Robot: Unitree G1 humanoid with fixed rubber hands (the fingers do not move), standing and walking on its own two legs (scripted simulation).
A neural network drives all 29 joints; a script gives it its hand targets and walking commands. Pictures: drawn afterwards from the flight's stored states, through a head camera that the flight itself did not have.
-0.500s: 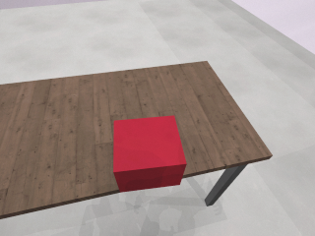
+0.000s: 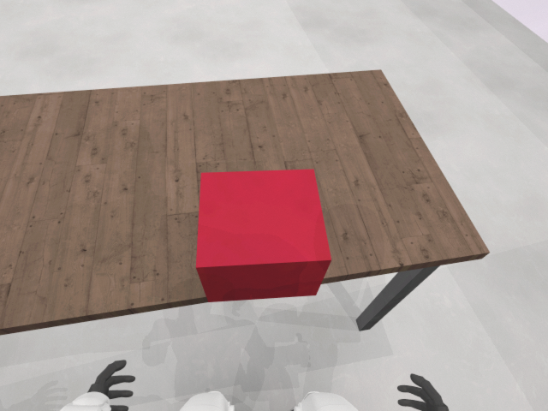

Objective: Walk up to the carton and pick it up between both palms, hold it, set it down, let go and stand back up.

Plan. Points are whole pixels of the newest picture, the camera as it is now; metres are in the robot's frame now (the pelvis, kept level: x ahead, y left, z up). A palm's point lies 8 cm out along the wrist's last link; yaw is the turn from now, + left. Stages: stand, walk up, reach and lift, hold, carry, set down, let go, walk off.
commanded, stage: reach and lift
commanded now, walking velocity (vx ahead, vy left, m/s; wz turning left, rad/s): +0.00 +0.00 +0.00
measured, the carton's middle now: (260, 236) +0.36 +0.02 -0.02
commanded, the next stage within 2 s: none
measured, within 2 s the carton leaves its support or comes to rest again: neither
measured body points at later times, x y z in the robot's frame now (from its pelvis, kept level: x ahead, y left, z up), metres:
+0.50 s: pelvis +0.00 -0.01 +0.01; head +0.04 +0.00 +0.46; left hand +0.20 +0.25 -0.08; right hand +0.17 -0.22 -0.09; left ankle +0.02 +0.12 -0.72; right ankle +0.02 -0.10 -0.72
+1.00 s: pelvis +0.01 +0.00 +0.02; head +0.00 +0.02 +0.47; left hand +0.19 +0.23 -0.05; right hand +0.16 -0.20 -0.05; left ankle +0.02 +0.12 -0.72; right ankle +0.02 -0.10 -0.72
